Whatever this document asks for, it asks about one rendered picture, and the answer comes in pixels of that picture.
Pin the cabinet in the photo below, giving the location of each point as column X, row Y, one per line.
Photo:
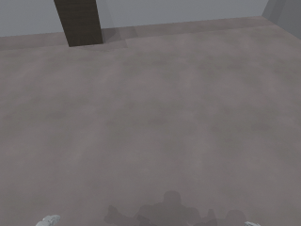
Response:
column 80, row 22

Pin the left robot hand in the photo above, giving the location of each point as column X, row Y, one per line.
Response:
column 49, row 220

